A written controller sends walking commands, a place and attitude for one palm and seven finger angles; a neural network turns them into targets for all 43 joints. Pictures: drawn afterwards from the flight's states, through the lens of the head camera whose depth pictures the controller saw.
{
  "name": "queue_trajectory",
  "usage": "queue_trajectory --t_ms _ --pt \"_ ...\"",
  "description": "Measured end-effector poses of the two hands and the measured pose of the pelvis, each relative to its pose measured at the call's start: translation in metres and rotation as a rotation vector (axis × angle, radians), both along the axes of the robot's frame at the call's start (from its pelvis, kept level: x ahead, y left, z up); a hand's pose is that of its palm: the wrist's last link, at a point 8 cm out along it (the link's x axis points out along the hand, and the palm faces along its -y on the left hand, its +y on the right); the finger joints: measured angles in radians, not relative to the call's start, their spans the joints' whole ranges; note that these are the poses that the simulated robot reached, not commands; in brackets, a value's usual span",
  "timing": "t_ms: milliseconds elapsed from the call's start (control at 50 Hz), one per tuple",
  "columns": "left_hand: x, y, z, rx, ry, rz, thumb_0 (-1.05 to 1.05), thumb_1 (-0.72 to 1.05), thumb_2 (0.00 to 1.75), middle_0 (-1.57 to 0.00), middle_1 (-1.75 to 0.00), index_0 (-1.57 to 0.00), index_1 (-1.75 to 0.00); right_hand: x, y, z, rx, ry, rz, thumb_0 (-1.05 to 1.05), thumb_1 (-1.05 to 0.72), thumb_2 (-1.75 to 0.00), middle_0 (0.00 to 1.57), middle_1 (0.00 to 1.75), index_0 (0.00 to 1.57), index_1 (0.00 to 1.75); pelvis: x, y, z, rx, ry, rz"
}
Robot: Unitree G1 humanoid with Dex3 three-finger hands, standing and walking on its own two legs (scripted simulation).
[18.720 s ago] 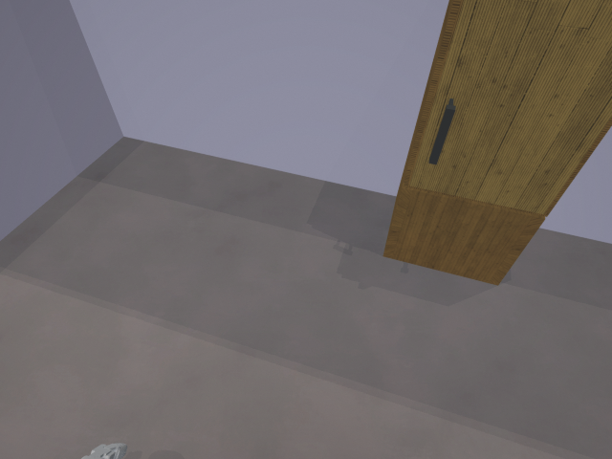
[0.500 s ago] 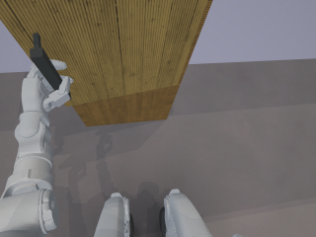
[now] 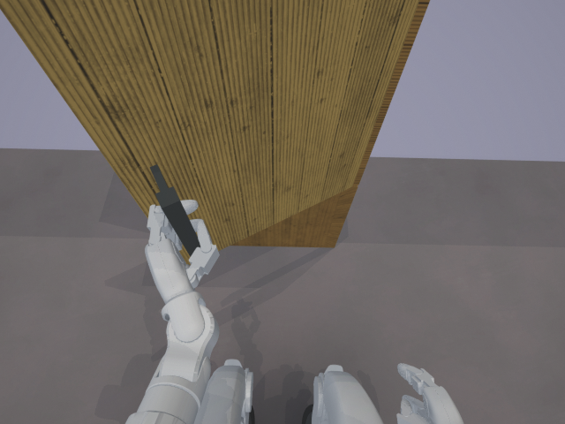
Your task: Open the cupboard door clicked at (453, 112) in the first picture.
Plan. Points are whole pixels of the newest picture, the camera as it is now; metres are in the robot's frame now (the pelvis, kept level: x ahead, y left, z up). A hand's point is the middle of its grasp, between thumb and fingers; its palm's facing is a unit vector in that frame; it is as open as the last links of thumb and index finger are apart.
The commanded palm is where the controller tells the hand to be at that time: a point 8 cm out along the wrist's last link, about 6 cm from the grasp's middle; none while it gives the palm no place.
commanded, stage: pull the door open along its arc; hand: left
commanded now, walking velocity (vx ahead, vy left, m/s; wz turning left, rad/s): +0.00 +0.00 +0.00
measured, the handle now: (179, 217) +0.40 +0.17 +0.01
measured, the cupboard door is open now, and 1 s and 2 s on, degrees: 30 40 42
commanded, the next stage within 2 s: open thumb and fingers to let go in 0.18 s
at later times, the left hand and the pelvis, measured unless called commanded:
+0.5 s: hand (235, 274) +0.32 +0.08 +0.00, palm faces +0.43 -0.90 -0.04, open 6.8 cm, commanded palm +0.26 +0.12 +0.00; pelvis +0.00 -0.03 -0.01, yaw +2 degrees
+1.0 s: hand (237, 276) +0.31 +0.08 +0.00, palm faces +0.39 -0.92 -0.03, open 14.2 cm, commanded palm +0.26 +0.12 +0.00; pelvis +0.00 -0.01 +0.00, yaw +1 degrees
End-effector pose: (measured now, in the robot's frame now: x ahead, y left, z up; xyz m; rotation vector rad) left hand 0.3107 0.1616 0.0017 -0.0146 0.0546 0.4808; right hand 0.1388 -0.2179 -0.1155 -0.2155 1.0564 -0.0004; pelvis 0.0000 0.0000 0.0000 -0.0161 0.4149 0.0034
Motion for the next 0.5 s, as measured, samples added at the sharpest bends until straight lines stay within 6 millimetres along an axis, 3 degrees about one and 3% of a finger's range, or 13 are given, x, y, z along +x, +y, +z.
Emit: queue_trajectory --t_ms 300,500 --pt "-0.05 -0.047 0.003 0.009 0.035 -0.052 0.01 0.68 0.75 -0.32 -1.32 -0.35 -1.35 0.028 -0.016 0.01 -0.011 -0.123 0.05 0.01 -0.9 -0.9 0.2 0.3 0.2 0.3 0.002 -0.022 0.003 0.018 -0.028 0.027" --pt "-0.036 -0.041 0.001 0.044 0.002 -0.039 0.01 0.54 0.73 -0.36 -1.32 -0.37 -1.32 0.041 -0.015 0.001 -0.006 -0.17 0.059 0.01 -0.9 -0.9 0.2 0.3 0.2 0.3 -0.003 -0.026 -0.007 0.022 -0.021 0.033"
